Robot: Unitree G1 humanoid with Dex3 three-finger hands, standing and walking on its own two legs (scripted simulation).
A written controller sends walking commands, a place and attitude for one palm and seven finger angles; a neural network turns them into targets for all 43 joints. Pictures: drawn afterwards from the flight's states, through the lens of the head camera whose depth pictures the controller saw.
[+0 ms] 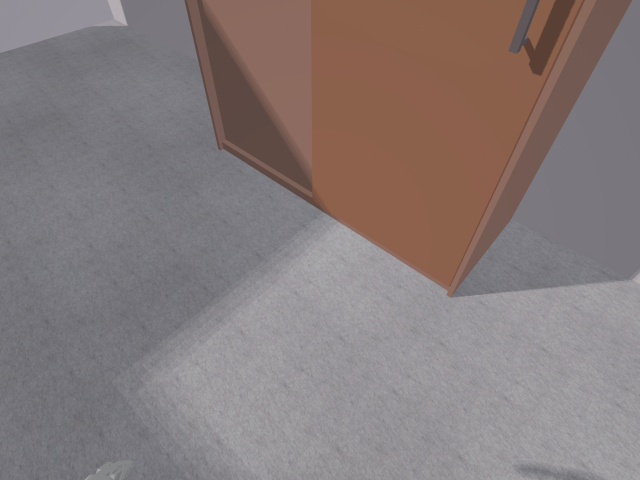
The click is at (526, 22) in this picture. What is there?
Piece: wardrobe's sliding door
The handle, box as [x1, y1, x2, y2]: [508, 0, 539, 53]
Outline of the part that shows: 539,0 526,1 509,47 509,51 516,53 526,41 527,36 525,34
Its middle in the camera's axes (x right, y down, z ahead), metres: +0.41 -0.47 +0.72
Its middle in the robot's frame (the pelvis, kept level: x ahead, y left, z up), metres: +0.91 -0.36 +0.25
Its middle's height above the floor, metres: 1.02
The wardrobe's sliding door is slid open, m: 0.00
